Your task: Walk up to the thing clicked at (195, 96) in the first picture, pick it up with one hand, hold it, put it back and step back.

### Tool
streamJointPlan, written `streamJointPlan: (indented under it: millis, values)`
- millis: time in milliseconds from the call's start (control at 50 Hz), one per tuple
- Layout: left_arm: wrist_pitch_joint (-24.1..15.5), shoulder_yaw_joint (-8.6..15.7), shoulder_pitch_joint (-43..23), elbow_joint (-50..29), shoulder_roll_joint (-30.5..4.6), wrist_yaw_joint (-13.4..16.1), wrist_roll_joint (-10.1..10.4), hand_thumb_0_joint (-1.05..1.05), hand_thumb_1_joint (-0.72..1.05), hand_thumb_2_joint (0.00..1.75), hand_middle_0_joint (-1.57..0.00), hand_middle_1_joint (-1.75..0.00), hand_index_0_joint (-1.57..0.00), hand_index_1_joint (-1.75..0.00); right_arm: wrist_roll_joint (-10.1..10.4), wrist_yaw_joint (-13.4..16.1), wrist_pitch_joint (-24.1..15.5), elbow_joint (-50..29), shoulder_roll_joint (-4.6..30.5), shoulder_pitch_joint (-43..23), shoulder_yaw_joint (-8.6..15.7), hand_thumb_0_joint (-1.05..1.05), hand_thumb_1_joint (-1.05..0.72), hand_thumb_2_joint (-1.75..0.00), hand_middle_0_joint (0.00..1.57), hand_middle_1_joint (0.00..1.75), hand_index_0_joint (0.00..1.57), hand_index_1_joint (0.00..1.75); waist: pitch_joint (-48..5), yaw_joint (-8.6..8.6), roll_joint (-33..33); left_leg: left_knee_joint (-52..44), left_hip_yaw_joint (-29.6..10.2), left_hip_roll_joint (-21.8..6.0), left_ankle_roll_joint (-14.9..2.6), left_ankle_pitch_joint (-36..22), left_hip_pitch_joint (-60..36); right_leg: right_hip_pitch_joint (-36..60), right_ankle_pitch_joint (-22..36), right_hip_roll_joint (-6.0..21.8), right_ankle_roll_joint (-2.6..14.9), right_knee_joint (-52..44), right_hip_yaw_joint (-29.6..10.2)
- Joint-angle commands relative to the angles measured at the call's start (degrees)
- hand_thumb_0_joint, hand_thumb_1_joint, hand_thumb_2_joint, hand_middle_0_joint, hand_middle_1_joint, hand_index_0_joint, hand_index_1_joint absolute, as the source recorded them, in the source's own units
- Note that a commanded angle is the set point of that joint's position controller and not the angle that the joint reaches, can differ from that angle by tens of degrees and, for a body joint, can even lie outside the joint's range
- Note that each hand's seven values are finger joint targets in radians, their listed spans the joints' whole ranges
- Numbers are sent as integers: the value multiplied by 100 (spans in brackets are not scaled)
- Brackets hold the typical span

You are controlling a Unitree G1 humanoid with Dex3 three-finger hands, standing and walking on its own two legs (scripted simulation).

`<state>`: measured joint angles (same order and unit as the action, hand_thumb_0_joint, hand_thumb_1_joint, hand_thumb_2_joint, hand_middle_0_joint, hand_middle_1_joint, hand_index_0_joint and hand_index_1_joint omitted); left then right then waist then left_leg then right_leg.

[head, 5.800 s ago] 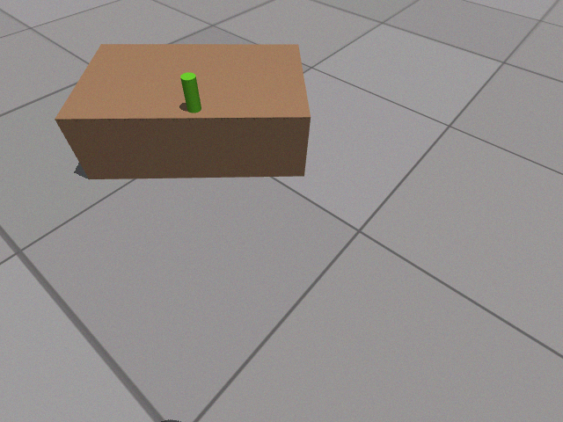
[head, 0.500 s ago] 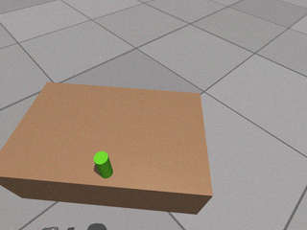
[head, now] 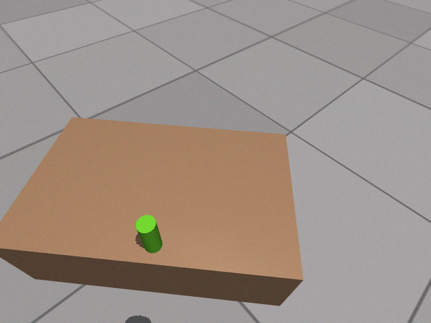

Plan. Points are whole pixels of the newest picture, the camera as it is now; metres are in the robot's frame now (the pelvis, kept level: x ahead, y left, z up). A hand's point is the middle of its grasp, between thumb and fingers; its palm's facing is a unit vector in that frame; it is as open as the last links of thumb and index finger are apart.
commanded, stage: stand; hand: left
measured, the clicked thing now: (150, 234) +0.43 +0.21 -0.34
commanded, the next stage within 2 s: none
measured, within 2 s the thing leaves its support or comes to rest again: neither
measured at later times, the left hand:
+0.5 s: hand out of the picture +0.07 +0.24 -0.15, palm faces -0.01 -0.94 -0.35, open 7.3 cm
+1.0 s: hand out of the picture +0.07 +0.24 -0.15, palm faces -0.02 -0.94 -0.34, open 7.3 cm
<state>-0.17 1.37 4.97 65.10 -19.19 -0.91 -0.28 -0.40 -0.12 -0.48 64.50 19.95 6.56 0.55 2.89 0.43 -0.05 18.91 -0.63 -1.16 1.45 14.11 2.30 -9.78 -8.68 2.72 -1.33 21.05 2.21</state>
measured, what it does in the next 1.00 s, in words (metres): stands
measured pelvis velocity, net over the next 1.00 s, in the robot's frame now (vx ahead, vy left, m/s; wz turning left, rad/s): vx -0.01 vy -0.02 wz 0.00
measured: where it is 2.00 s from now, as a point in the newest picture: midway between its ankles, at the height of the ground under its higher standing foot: outside the picture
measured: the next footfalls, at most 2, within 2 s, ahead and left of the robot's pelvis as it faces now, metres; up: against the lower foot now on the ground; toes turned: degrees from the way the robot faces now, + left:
none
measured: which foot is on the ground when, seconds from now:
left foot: down 0.00-1.00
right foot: down 0.00-1.00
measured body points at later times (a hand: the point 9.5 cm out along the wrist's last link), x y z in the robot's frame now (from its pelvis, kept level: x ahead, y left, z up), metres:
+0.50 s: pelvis -0.01 -0.01 +0.00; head +0.00 -0.02 +0.45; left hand +0.07 +0.29 -0.13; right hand +0.07 -0.31 -0.14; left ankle -0.04 +0.14 -0.75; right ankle +0.03 -0.13 -0.75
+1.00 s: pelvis -0.01 -0.02 +0.00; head +0.00 -0.02 +0.45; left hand +0.07 +0.28 -0.13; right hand +0.05 -0.32 -0.14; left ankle -0.04 +0.14 -0.75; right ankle +0.03 -0.13 -0.75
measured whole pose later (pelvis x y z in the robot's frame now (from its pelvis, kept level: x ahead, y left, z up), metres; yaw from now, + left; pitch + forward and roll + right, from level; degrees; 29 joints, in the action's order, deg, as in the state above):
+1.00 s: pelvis -0.01 -0.02 +0.00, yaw +0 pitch -2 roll +0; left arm -0.5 -0.1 5.9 64.8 -20.1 -0.9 -0.2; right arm -0.5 -0.5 -0.1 64.7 20.4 8.3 0.3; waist 2.8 0.1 0.4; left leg 17.8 -0.8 -2.7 3.0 13.0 2.5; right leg -10.5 -8.1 1.2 0.2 20.8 2.6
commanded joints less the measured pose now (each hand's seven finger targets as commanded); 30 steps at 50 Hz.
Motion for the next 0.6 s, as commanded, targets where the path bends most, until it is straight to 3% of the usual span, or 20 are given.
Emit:
streamJointPlan:
  millis: [0, 140, 240, 280, 580]
  values:
    - [-144, 149, -269, -335, -1221, 115, 6, 0, 90, 90, -20, -30, -20, -30, -15, 79, -109, -364, 1240, -246, 206, 0, -90, -90, 20, 30, 20, 30, -371, -32, 106, -414, -359, -648, -183, -1393, 432, 535, 1122, 521, 214, -232, -474]
    - [-160, 105, -228, -337, -1274, 114, -4, 0, 90, 90, -20, -30, -20, -30, -5, 65, -102, -351, 1231, -287, 183, 0, -90, -90, 20, 30, 20, 30, -504, -39, 123, -451, -319, -651, -153, -1303, 317, 586, 1138, 553, 227, -285, -512]
    - [-165, 85, -241, -330, -1304, 125, -6, 0, 90, 90, -20, -30, -20, -30, -13, 49, -82, -338, 1243, -271, 191, 0, -90, -90, 20, 30, 20, 30, -437, -47, 15, -462, -319, -651, -186, -962, 391, 557, 805, 547, 221, -388, -533]
    - [-167, 88, -198, -325, -1323, 123, -16, 0, 90, 90, -20, -30, -20, -30, -11, 45, -77, -345, 1249, -280, 192, 0, -90, -90, 20, 30, 20, 30, -505, -45, 20, -460, -316, -657, -187, -1008, 355, 575, 975, 568, 240, -351, -526]
    - [-165, 97, -150, -333, -1396, 119, -12, 0, 90, 90, -20, -30, -20, -30, -29, 13, -55, -311, 1223, -106, 214, 0, -90, -90, 20, 30, 20, 30, -319, -15, -108, -430, -312, -585, -183, -466, 478, 367, 53, 531, 240, -595, -637]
